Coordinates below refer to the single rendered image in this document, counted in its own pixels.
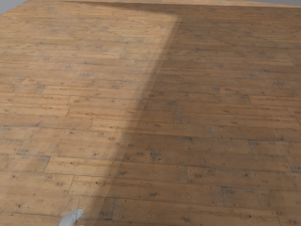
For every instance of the robot left hand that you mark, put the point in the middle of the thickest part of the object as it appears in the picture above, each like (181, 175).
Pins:
(71, 217)

